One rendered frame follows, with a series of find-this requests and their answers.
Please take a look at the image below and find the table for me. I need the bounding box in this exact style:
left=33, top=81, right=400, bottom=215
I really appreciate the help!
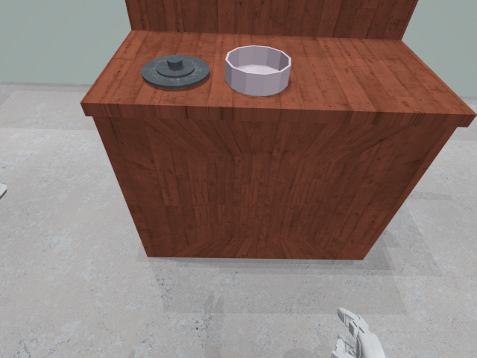
left=80, top=0, right=477, bottom=260

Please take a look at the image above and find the lid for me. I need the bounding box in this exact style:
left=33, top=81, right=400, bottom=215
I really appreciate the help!
left=141, top=55, right=209, bottom=89

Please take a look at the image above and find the pot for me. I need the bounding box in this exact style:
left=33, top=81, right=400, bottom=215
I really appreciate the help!
left=225, top=45, right=291, bottom=96

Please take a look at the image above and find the knob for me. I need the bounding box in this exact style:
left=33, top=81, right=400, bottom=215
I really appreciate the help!
left=167, top=56, right=183, bottom=68

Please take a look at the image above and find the right robot hand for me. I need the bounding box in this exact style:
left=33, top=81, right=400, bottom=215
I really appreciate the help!
left=332, top=307, right=386, bottom=358

